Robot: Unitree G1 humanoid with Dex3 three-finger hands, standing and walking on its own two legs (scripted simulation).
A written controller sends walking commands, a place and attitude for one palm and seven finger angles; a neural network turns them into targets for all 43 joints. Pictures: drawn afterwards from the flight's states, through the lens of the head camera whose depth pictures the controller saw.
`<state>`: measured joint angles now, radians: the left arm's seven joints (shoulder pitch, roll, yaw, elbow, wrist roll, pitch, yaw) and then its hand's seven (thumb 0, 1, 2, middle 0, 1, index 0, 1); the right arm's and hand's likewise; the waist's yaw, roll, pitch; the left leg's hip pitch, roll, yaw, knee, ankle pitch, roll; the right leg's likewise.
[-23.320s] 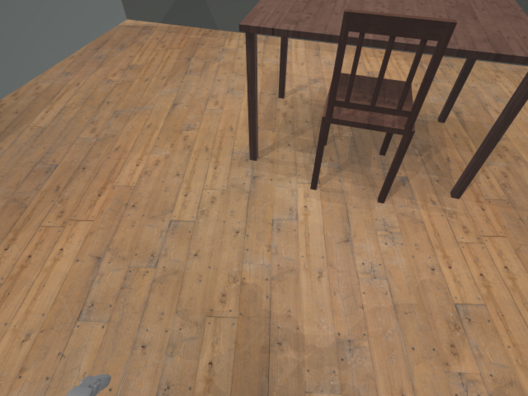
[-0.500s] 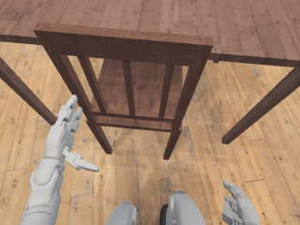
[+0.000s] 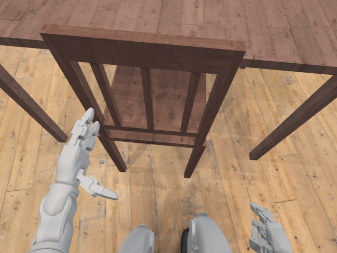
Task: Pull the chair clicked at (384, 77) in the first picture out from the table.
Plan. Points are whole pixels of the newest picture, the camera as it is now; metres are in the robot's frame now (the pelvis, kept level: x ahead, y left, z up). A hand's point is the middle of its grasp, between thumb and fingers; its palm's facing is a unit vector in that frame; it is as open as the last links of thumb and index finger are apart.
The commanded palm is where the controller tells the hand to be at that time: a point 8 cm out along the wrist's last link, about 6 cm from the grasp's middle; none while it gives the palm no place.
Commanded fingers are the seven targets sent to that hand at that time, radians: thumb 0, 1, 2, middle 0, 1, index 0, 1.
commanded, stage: aim the fingers beside a spindle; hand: left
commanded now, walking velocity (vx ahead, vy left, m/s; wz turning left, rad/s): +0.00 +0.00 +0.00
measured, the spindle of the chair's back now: (148, 102) +0.48 +0.06 +0.01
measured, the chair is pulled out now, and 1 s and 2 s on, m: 0.00 0.00 0.00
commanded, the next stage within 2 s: push the fingers through the gap in 1.68 s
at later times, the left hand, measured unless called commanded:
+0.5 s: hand (99, 157) +0.33 +0.17 +0.00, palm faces -0.05 -1.00 -0.05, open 16.9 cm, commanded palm +0.30 +0.21 +0.01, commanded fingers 0.00 -0.50 0.30 -0.06 -0.08 -0.06 -0.08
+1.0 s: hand (102, 162) +0.31 +0.15 +0.02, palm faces -0.11 -0.99 -0.04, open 16.9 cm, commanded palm +0.30 +0.22 +0.02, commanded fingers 0.00 -0.50 0.30 -0.06 -0.08 -0.06 -0.08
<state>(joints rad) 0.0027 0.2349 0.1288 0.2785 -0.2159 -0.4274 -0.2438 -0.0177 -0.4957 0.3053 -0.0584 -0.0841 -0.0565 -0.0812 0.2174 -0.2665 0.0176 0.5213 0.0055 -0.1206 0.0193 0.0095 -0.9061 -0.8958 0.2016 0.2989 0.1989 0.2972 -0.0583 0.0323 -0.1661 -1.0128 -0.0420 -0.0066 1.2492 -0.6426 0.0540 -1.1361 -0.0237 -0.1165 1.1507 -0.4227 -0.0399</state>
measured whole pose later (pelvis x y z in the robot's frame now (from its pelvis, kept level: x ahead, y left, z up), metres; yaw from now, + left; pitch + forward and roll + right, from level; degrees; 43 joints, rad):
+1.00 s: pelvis +0.00 -0.01 +0.00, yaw +0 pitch +23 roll -2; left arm 0.03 0.25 0.15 0.26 -0.23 -0.45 -0.25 -0.02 -0.49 0.31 -0.06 -0.08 -0.06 -0.08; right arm 0.22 -0.27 0.01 0.53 0.01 -0.12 0.02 0.01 -0.91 -0.90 0.20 0.30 0.20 0.30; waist -0.06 0.03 -0.17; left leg -1.00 -0.03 -0.01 1.23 -0.64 0.04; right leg -1.13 -0.01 -0.12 1.14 -0.42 -0.06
